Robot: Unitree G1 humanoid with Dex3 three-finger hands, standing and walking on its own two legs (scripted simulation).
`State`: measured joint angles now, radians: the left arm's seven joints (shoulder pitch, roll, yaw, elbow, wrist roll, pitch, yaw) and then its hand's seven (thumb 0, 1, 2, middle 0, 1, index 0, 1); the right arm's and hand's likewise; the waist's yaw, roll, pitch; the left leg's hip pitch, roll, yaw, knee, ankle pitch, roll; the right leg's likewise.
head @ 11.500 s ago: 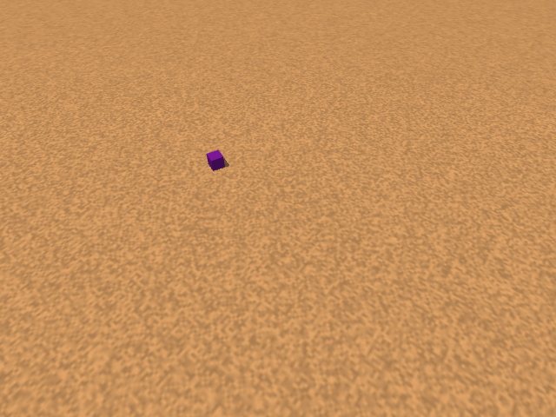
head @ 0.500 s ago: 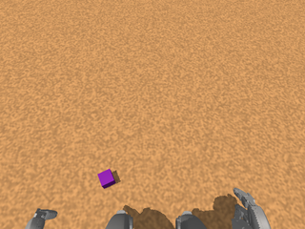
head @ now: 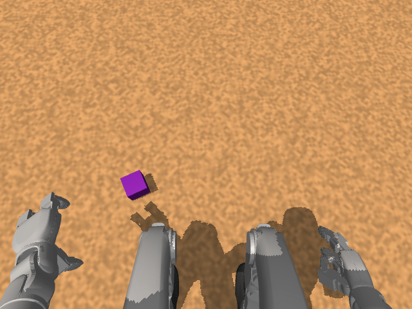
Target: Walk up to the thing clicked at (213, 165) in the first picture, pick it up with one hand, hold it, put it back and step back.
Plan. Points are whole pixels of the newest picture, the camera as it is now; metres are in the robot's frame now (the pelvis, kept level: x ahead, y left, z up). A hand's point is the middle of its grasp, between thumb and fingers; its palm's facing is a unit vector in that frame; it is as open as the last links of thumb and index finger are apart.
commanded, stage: rise first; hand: left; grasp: from above
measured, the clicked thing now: (135, 185) +0.45 +0.26 -0.48
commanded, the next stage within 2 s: none
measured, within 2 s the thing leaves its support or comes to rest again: neither
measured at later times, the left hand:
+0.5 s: hand (85, 208) +0.34 +0.33 -0.28, palm faces -0.40 -0.16 -0.90, open 13.8 cm
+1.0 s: hand (102, 199) +0.37 +0.31 -0.34, palm faces -0.39 -0.20 -0.90, open 14.0 cm
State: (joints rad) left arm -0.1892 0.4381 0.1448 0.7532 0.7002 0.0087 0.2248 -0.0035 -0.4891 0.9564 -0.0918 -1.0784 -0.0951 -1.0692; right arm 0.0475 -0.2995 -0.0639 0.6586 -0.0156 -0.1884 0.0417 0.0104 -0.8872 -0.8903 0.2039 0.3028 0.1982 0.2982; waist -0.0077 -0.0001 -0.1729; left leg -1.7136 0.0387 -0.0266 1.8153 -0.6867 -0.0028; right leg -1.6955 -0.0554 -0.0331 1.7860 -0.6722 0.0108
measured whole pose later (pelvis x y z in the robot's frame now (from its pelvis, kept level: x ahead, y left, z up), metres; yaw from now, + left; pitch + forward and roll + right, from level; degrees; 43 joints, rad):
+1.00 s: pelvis -0.03 +0.00 -0.16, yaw -4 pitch +35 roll -6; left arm -0.81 0.62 0.23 1.43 1.04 0.00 0.49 0.00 -0.53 0.99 -0.10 -1.05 -0.10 -1.04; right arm 0.11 -0.26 -0.01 0.82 -0.13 -0.15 0.15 0.01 -0.91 -0.90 0.20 0.30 0.20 0.30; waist -0.15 0.00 -0.07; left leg -2.24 0.04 -0.08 2.33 -0.69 0.01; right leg -2.20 -0.04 -0.05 2.26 -0.66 0.02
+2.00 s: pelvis -0.03 +0.00 -0.19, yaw -6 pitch +34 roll -7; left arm -0.91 0.66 0.29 1.55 1.04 0.01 0.56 0.00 -0.55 0.98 -0.11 -1.07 -0.11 -1.07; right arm 0.13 -0.29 0.02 0.84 -0.16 -0.20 0.26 0.00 -0.93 -0.90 0.20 0.30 0.19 0.30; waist -0.20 0.00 -0.02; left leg -2.33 0.04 -0.12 2.44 -0.71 0.01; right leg -2.27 -0.03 -0.07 2.34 -0.67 0.02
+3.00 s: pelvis -0.03 +0.00 -0.19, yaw -6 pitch +34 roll -7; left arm -0.96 0.68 0.28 1.60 1.04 0.03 0.55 0.00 -0.56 0.99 -0.13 -1.07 -0.12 -1.07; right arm 0.16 -0.31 0.03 0.85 -0.17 -0.25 0.31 0.00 -0.93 -0.90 0.20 0.30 0.19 0.30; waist -0.22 0.01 -0.03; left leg -2.33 0.04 -0.12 2.44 -0.70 0.01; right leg -2.28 -0.03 -0.07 2.35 -0.66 0.02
